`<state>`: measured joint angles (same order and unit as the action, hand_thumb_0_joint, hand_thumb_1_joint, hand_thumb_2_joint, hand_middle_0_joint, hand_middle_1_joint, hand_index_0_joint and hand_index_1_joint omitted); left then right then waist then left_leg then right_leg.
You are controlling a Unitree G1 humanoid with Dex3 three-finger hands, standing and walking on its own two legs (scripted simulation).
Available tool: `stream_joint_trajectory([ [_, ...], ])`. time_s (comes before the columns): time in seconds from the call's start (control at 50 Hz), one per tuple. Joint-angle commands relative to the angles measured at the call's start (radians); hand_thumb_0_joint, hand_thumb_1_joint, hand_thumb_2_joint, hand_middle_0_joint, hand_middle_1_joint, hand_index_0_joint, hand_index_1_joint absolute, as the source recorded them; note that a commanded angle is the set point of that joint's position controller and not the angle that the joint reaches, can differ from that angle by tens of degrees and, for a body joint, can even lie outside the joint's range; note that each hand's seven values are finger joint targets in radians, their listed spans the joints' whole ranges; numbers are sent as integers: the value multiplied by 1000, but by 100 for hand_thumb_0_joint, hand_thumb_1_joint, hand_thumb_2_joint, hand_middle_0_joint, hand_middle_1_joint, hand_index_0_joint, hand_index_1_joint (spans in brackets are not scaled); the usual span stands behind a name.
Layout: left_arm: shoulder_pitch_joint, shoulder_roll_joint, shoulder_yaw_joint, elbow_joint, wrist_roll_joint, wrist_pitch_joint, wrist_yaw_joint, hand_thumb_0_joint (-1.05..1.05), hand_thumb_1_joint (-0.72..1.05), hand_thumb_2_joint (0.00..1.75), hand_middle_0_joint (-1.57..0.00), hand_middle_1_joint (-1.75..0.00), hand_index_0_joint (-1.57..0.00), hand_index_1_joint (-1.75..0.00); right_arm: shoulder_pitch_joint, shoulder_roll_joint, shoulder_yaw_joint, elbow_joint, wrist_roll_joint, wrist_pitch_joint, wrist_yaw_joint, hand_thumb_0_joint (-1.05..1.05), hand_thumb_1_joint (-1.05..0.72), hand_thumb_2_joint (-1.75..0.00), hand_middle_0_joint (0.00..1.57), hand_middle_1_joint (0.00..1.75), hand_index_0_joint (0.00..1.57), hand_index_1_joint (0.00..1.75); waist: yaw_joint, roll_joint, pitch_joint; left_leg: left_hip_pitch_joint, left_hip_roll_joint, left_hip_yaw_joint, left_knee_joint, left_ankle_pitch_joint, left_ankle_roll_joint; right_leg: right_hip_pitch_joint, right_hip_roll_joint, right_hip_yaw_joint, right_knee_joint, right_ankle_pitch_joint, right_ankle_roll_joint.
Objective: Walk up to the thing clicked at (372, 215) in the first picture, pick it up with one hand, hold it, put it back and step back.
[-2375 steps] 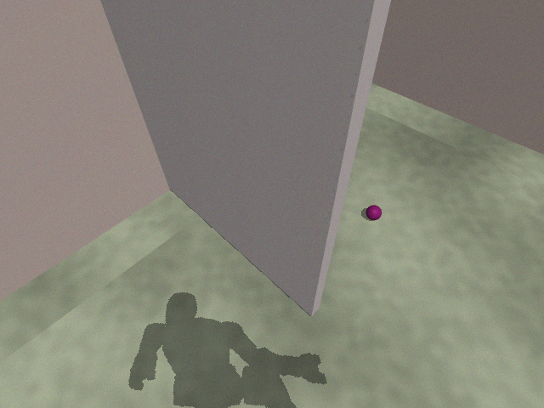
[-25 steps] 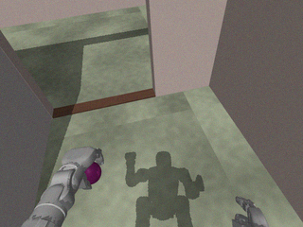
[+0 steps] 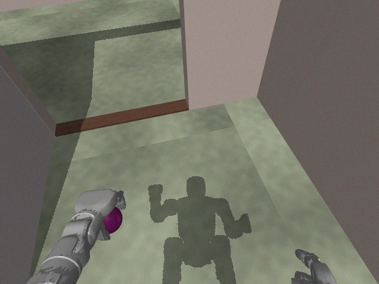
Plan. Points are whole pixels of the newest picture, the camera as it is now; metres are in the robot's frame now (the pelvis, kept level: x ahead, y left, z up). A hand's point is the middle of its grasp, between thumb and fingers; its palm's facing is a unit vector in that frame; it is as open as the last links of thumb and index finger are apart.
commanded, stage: crouch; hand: left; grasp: from above
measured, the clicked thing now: (108, 219) +0.30 +0.23 -0.11
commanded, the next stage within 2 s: lower in 1.64 s
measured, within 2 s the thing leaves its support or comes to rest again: neither
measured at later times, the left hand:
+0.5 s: hand (120, 226) +0.35 +0.26 -0.31, palm faces -0.44 +0.02 -0.90, open 9.3 cm
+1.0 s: hand (127, 234) +0.37 +0.28 -0.49, palm faces -0.45 -0.01 -0.89, open 9.4 cm
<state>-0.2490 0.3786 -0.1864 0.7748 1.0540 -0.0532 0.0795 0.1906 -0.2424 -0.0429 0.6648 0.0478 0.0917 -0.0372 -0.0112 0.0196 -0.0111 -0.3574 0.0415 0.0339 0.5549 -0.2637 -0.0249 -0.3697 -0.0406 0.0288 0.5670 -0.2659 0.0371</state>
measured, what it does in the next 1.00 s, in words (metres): lowers itself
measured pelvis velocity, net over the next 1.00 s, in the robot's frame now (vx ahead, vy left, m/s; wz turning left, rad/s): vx -0.07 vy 0.01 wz -0.04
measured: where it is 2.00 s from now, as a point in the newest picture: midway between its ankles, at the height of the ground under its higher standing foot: outside the picture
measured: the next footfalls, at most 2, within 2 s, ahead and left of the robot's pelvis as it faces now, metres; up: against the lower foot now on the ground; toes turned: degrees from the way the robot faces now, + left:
none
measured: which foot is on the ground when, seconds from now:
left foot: down 0.00-1.00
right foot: down 0.00-1.00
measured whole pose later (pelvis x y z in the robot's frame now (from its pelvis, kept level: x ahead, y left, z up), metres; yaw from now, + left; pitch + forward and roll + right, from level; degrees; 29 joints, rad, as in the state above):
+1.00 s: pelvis -0.07 +0.01 -0.33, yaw -2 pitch +37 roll -6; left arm -0.82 0.63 0.08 1.28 1.25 -0.17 0.36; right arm 0.16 -0.25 -0.03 0.74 -0.11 -0.06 0.08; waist -0.18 0.01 -0.15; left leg -2.05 0.02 -0.12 2.08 -0.68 -0.03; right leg -1.99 -0.02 0.00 2.01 -0.68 0.06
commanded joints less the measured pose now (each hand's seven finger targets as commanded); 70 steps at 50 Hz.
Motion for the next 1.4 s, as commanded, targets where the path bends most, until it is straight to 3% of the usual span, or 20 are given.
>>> stream_joint_trajectory([
  [0.0,-424,196,104,-70,47,-20,157,0,53,76,-83,-86,-90,-80,14,-151,-66,-56,-29,-29,9,0,-90,-90,20,30,20,30,-42,-6,-280,13,-50,11,104,168,18,-109,52,-35,53,150,-40],
  [0.08,-509,190,109,54,103,-25,246,0,59,78,-87,-88,-94,-81,69,-159,-82,-32,-48,-39,25,0,-90,-90,20,30,20,30,-61,6,-365,-169,-43,3,284,118,15,-281,55,-36,218,108,-47],
  [0.16,-512,163,102,229,116,-15,298,0,60,73,-86,-88,-95,-80,91,-165,-86,-27,-58,-59,29,0,-90,-90,20,30,20,30,-76,-18,-417,-380,-44,-4,443,58,25,-429,53,-40,367,51,-47],
  [0.22,-596,250,153,225,116,-16,329,0,58,73,-84,-89,-93,-81,106,-176,-93,-15,-70,-76,20,0,-90,-90,20,30,20,30,-61,61,-527,-462,-42,-13,545,28,23,-548,55,-50,481,14,-58],
  [0.24,-595,228,141,247,116,-14,333,0,58,72,-84,-89,-93,-80,108,-173,-91,-15,-72,-81,18,0,-90,-90,20,30,20,30,-74,68,-534,-505,-40,-17,578,16,25,-595,56,-52,519,3,-61],
  [0.42,-704,351,223,266,114,-27,329,0,53,76,-80,-91,-89,-83,132,-193,-96,1,-100,-117,9,0,-90,-90,20,30,20,30,-102,94,-716,-780,-31,-54,827,-121,32,-872,51,-77,795,-116,-66],
  [0.6,-789,423,262,311,137,-82,317,0,55,77,-81,-92,-90,-83,154,-210,-83,23,-120,-148,44,0,-90,-90,20,30,20,30,-149,134,-749,-955,-34,-101,1010,-250,31,-1159,44,-108,998,-237,-71],
  [0.64,-864,487,298,243,149,-105,327,0,55,75,-80,-92,-89,-82,165,-210,-78,39,-128,-153,51,0,-90,-90,20,30,20,30,-141,171,-801,-977,-36,-91,1057,-261,32,-1185,46,-106,1036,-241,-72],
  [0.68,-807,435,275,328,157,-102,328,0,55,75,-80,-91,-90,-82,162,-217,-70,35,-132,-160,62,0,-90,-90,20,30,20,30,-151,177,-804,-979,-35,-96,1092,-238,30,-1223,41,-110,1072,-228,-70],
  [0.72,-905,505,306,258,160,-113,338,0,54,78,-82,-89,-90,-82,169,-220,-71,41,-136,-164,71,0,-90,-90,20,30,20,30,-153,215,-842,-986,-35,-90,1131,-226,31,-1250,42,-110,1105,-217,-73],
  [0.74,-865,471,292,324,167,-107,337,0,53,78,-80,-91,-88,-83,170,-225,-67,46,-138,-165,74,0,-90,-90,20,30,20,30,-160,219,-828,-994,-36,-93,1144,-211,29,-1269,38,-112,1124,-206,-71],
  [0.92,-881,535,329,344,186,-114,327,0,51,81,-80,-94,-87,-86,189,-232,-63,57,-157,-163,113,0,-91,-91,20,30,20,30,-159,247,-851,-1067,-35,-77,1288,-120,32,-1318,44,-124,1239,-133,-68],
  [0.98,-903,514,308,367,178,-120,316,0,50,78,-79,-92,-87,-84,179,-233,-62,53,-158,-158,123,0,-91,-91,20,30,20,30,-177,248,-802,-1129,-34,-70,1321,-153,35,-1351,49,-127,1263,-149,-68],
  [1.04,-947,576,340,327,187,-136,311,0,50,77,-78,-91,-86,-83,188,-244,-63,62,-162,-152,129,0,-90,-90,20,30,20,30,-175,250,-805,-1159,-35,-71,1349,-177,33,-1376,50,-133,1297,-166,-68],
  [1.1,-920,537,314,399,187,-143,303,0,48,75,-77,-91,-85,-83,179,-246,-57,58,-164,-152,139,0,-91,-91,20,30,20,30,-192,230,-751,-1219,-37,-66,1373,-216,38,-1396,51,-135,1308,-187,-64],
  [1.16,-950,609,348,363,191,-159,300,0,48,74,-75,-92,-84,-83,188,-256,-54,60,-167,-149,149,0,-91,-90,20,30,20,30,-186,237,-785,-1231,-39,-65,1398,-205,39,-1388,51,-137,1337,-178,-62],
  [1.24,-955,590,333,420,199,-172,301,0,52,73,-77,-93,-87,-83,177,-258,-48,62,-171,-145,156,0,-91,-90,20,30,20,30,-190,235,-773,-1253,-38,-67,1429,-231,40,-1436,56,-142,1364,-201,-65],
  [1.34,-1024,680,379,409,223,-193,322,0,56,76,-81,-93,-90,-84,177,-270,-42,78,-179,-142,160,0,-91,-90,20,30,20,30,-192,279,-760,-1275,-38,-72,1454,-260,36,-1499,57,-150,1414,-229,-70],
  [1.36,-993,624,351,469,226,-190,324,0,55,76,-81,-93,-90,-84,177,-264,-38,74,-182,-143,160,0,-91,-90,20,30,20,30,-200,268,-745,-1286,-40,-67,1463,-268,38,-1503,57,-150,1410,-232,-68],
  [1.38,-1011,632,352,457,221,-196,329,0,56,76,-81,-93,-90,-84,169,-265,-35,74,-183,-144,162,0,-91,-90,20,30,20,30,-211,258,-740,-1319,-41,-65,1475,-281,42,-1503,59,-152,1413,-238,-66],
])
